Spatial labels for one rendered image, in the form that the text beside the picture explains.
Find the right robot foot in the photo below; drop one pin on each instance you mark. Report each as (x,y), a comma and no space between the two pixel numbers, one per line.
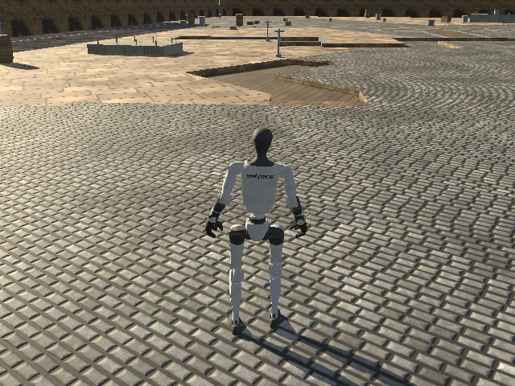
(274,321)

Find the left robot hand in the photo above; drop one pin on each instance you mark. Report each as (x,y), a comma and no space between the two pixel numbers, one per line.
(209,226)

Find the left robot forearm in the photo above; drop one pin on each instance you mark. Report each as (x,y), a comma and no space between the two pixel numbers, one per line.
(216,210)

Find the right robot hand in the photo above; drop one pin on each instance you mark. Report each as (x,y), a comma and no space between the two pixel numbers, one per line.
(303,228)

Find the robot torso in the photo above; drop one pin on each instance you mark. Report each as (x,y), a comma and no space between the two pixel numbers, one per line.
(259,188)

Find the right robot forearm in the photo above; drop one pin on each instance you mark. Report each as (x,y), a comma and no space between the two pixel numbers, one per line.
(298,213)

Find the right robot upper arm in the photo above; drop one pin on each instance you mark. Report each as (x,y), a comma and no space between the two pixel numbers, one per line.
(289,185)

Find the left robot upper arm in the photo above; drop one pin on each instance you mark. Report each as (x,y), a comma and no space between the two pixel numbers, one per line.
(234,169)

